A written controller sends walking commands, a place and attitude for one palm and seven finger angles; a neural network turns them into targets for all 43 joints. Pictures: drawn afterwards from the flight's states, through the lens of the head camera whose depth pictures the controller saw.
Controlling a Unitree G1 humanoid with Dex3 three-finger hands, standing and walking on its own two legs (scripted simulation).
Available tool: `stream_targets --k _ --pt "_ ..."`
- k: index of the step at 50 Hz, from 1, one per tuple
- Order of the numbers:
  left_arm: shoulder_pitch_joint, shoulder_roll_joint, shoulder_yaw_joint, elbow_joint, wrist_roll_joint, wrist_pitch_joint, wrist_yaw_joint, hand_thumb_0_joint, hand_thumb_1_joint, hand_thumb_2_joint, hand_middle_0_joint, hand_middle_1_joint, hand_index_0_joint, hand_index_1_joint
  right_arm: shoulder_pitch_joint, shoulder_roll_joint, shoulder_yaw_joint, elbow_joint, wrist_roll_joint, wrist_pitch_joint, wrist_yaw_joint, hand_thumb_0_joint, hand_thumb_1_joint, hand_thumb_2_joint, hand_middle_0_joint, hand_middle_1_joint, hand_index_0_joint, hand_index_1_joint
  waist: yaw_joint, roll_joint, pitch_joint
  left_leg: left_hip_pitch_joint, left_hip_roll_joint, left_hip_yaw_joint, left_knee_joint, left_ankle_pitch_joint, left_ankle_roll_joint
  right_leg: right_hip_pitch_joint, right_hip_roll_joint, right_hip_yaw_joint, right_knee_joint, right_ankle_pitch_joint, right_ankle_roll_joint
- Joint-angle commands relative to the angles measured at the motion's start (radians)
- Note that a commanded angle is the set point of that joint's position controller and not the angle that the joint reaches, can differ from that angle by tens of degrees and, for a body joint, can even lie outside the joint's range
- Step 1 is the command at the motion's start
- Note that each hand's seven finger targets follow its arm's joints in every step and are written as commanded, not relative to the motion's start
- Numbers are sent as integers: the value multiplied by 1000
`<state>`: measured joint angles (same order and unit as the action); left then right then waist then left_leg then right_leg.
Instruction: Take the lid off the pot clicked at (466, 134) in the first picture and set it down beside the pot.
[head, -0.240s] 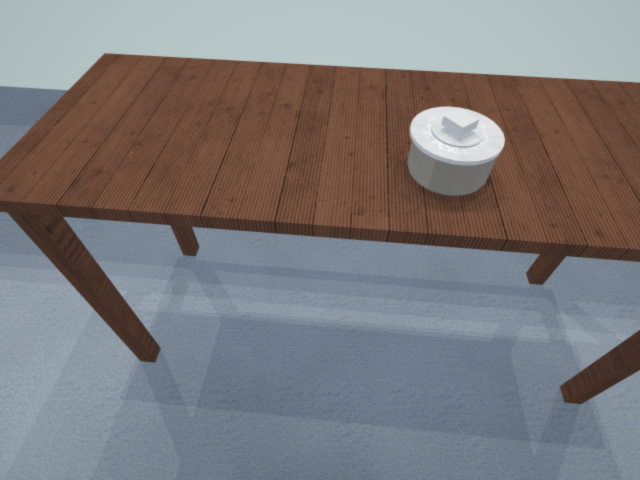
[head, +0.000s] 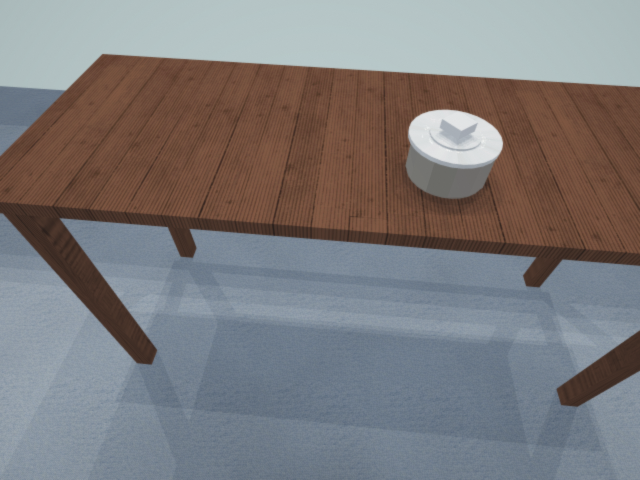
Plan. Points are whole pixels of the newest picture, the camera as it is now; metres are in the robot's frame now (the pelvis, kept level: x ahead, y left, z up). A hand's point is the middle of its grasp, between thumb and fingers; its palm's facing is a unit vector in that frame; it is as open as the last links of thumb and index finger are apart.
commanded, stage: look at it before walking up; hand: left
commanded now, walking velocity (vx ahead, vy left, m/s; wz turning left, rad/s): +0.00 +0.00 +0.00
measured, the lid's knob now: (458, 125) +0.64 -0.20 +0.10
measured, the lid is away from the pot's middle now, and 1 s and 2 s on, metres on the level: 0.00 0.00 0.00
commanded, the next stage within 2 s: walk to a spot facing it in 0.40 s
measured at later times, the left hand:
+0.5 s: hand out of the picture +0.03 +0.18 -0.17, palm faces +0.02 -0.98 -0.21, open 7.3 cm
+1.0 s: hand out of the picture +0.07 +0.15 -0.16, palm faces -0.12 -0.95 -0.28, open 7.3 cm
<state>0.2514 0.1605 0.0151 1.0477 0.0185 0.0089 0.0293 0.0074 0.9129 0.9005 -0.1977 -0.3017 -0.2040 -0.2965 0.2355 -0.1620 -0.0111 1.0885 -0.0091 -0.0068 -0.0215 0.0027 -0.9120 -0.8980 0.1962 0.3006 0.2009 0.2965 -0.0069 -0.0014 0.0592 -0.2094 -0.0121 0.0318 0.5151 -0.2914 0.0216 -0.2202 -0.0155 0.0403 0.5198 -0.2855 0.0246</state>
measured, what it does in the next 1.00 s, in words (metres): lifts its left foot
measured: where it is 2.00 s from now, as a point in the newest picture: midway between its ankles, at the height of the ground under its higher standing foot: outside the picture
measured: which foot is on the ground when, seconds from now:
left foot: down 0.00-0.84, up 0.86-1.00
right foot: down 0.00-1.00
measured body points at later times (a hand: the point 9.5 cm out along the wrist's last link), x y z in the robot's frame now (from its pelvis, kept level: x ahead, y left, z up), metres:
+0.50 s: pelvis +0.01 +0.00 +0.00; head +0.03 +0.00 +0.45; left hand +0.03 +0.23 -0.15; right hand +0.03 -0.23 -0.16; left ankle -0.01 +0.10 -0.74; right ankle +0.00 -0.14 -0.74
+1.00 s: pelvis +0.01 -0.05 +0.00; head +0.07 -0.08 +0.44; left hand +0.08 +0.20 -0.14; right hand +0.04 -0.31 -0.16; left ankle -0.01 +0.11 -0.66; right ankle -0.01 -0.12 -0.74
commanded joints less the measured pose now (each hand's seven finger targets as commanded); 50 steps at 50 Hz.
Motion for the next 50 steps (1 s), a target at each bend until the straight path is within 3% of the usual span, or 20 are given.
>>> stream_targets --k 1,10,18,26,29,31,33,36,38,40,41,42,43,44,46,48,50 --pt "56 121 25 -42 1 -18 11 0 900 900 -200 -300 -200 -300 54 -108 -23 -32 -2 -10 -9 0 -900 -900 200 300 200 300 1 2 -2 -5 99 -93 -104 141 14 -24 -72 60 -92 135 -45" --pt "50 117 25 -36 0 -20 11 0 900 900 -200 -300 -200 -300 57 -115 -22 -29 -2 -15 -13 0 -900 -900 200 300 200 300 2 17 -37 25 111 -96 -99 243 17 1 -67 41 -72 202 -40" --pt "53 119 25 -26 1 -19 10 0 900 900 -200 -300 -200 -300 57 -113 -22 -24 0 -13 -14 0 -900 -900 200 300 200 300 5 -11 -18 27 108 -96 -106 222 15 -4 -69 46 -87 195 -40" --pt "53 114 27 -21 1 -17 10 0 900 900 -200 -300 -200 -300 61 -108 -22 -17 -2 -13 -17 0 -900 -900 200 300 200 300 2 -1 -15 38 114 -88 -111 221 13 -14 -65 52 -86 195 -42" --pt "35 131 45 -48 2 -2 2 0 900 900 -200 -300 -200 -300 58 -131 -39 -40 -4 -3 -26 0 -900 -900 200 300 200 300 -2 13 -8 53 143 -70 -78 228 19 -66 -48 65 -33 229 -52" --pt "25 134 56 -67 3 10 -6 0 900 900 -200 -300 -200 -300 58 -149 -49 -58 -6 3 -30 0 -900 -900 200 300 200 300 -3 47 0 35 177 -83 -90 181 33 -99 -23 57 16 183 -52" --pt "26 130 62 -88 5 17 -13 0 900 900 -200 -300 -200 -300 47 -172 -61 -83 -7 6 -31 0 -900 -900 200 300 200 300 3 91 -1 33 225 -121 -121 131 59 -138 12 37 88 109 -46" --pt "16 106 71 -109 4 28 -24 0 900 900 -200 -300 -200 -300 26 -196 -76 -112 -14 3 -31 0 -900 -900 200 300 200 300 0 195 -2 21 338 -171 -182 155 135 -195 31 -26 300 -171 -26" --pt "11 103 75 -128 3 28 -31 0 900 900 -200 -300 -200 -300 9 -197 -77 -134 -17 2 -28 0 -900 -900 200 300 200 300 7 175 -5 7 359 -136 -147 271 152 -177 5 -31 315 -226 -25" --pt "90 99 80 -112 4 20 -37 0 900 900 -200 -300 -200 -300 -42 -198 -79 -152 -17 5 -27 0 -900 -900 200 300 200 300 60 110 -32 -48 309 -26 9 314 88 -32 -2 -44 115 -88 -28" --pt "139 139 89 -99 11 12 -34 0 900 900 -200 -300 -200 -300 -50 -177 -79 -160 -9 9 -25 0 -900 -900 200 300 200 300 85 -42 -43 -126 217 53 205 200 20 61 -41 59 -76 146 -45" --pt "175 254 112 -96 19 1 -16 0 900 900 -200 -300 -200 -300 -51 -101 -65 -196 -2 9 -23 0 -900 -900 200 300 200 300 82 -383 -51 -380 62 130 447 -245 -54 189 -291 462 -186 448 -124" --pt "222 265 106 -97 -3 1 -5 0 900 900 -200 -300 -200 -300 -90 -114 -60 -221 -6 20 -29 0 -900 -900 200 300 200 300 102 -303 -58 -383 50 -6 567 -342 -67 137 -359 522 -200 644 -198" --pt "177 230 106 -102 -2 1 2 0 900 900 -200 -300 -200 -300 -78 -120 -66 -208 -3 28 -30 0 -900 -900 200 300 200 300 68 -232 -62 -376 77 -65 622 -286 -60 118 -310 455 -188 548 -226" --pt "68 192 98 -141 -3 6 -2 0 900 900 -200 -300 -200 -300 -97 -131 -71 -197 -5 25 -22 0 -900 -900 200 300 200 300 35 -125 -12 -401 97 -68 660 -182 -70 85 -230 377 -157 477 -240" --pt "61 189 98 -158 -5 -2 -4 0 900 900 -200 -300 -200 -300 -85 -124 -71 -192 -8 21 -16 0 -900 -900 200 300 200 300 31 -58 -80 -382 89 -56 619 -130 -84 153 -185 318 -118 588 -228" --pt "90 199 100 -160 -6 -6 -4 0 900 900 -200 -300 -200 -300 -106 -120 -69 -205 -5 26 -17 0 -900 -900 200 300 200 300 39 -62 -117 -393 78 -54 604 -107 -96 210 -167 307 -104 670 -209"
